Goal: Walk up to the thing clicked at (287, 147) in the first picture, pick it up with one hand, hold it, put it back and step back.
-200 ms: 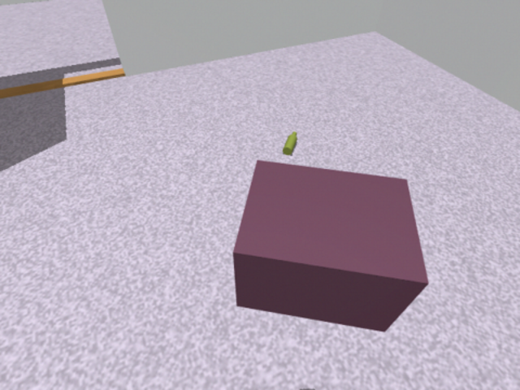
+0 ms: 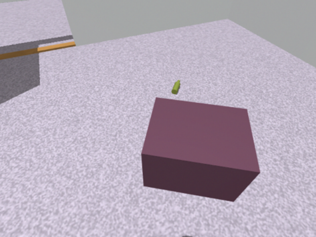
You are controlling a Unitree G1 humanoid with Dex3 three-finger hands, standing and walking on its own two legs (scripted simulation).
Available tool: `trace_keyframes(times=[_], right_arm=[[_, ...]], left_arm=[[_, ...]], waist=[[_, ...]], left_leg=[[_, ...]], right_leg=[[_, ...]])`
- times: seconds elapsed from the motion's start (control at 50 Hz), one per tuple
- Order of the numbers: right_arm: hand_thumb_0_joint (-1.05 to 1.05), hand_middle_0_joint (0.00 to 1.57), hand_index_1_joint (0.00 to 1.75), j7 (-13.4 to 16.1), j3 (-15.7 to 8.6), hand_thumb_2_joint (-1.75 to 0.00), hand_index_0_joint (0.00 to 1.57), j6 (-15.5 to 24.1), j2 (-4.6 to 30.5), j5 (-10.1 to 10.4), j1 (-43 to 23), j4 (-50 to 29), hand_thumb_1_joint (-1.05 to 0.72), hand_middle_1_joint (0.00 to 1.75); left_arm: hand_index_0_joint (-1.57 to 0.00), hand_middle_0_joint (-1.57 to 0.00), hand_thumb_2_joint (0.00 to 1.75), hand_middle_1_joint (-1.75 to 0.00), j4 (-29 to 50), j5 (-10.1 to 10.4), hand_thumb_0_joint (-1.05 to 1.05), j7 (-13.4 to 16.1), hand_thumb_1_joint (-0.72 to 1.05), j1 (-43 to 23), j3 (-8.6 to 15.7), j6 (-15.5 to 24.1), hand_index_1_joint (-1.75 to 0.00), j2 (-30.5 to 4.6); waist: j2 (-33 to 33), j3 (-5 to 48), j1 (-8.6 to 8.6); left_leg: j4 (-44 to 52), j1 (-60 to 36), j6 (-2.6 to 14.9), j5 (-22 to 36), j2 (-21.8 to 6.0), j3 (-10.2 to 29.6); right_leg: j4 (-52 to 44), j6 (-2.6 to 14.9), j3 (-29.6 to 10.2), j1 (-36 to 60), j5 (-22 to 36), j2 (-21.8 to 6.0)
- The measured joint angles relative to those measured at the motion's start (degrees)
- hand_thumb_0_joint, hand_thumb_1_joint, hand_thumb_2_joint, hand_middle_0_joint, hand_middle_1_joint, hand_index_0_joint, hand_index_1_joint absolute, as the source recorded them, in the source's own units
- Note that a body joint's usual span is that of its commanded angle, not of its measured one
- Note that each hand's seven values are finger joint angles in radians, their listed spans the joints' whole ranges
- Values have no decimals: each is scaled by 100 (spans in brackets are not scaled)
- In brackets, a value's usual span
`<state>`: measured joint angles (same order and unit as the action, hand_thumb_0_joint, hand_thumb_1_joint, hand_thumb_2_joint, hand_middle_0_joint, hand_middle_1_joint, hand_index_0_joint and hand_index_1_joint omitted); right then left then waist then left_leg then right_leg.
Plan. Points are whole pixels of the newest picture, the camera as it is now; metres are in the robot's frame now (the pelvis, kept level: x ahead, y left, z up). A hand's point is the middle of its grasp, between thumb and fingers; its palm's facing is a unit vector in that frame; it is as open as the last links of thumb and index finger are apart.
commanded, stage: stand
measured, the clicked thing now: (176, 86) +1.64 -0.19 -0.75
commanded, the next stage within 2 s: walk up in 0.92 s
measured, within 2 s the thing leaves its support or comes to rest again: neither
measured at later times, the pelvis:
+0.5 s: pelvis +0.01 +0.00 +0.00, yaw +0 degrees
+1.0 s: pelvis +0.00 +0.00 -0.01, yaw -5 degrees
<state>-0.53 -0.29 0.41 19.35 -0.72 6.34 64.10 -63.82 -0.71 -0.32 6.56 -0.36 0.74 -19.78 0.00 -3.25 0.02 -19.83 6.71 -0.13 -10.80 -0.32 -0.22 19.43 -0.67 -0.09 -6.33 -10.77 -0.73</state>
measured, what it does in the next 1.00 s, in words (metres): stands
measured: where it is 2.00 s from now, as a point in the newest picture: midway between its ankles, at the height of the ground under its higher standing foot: outside the picture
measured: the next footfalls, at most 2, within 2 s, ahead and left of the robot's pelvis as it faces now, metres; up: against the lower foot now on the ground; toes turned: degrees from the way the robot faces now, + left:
right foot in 1.56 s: -0.04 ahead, -0.07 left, +0.00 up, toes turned -42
left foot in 1.88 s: +0.19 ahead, +0.05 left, +0.00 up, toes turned -57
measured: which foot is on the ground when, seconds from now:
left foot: down 0.00-1.00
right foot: down 0.00-1.00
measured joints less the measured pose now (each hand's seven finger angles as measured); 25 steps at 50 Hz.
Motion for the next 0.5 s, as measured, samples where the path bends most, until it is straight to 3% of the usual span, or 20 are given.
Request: trace_keyframes(times=[0.5], right_arm=[[0,21,30,21,23,-90,20,7,20,4,18,11,-91,30]], left_arm=[[-21,-20,90,-30,6,6,1,-3,91,-13,14,-13,-30,-12]], waist=[[-2,13,-5]], left_leg=[[97,-88,-22,6,-11,7]], right_leg=[[-60,17,9,72,-15,10]])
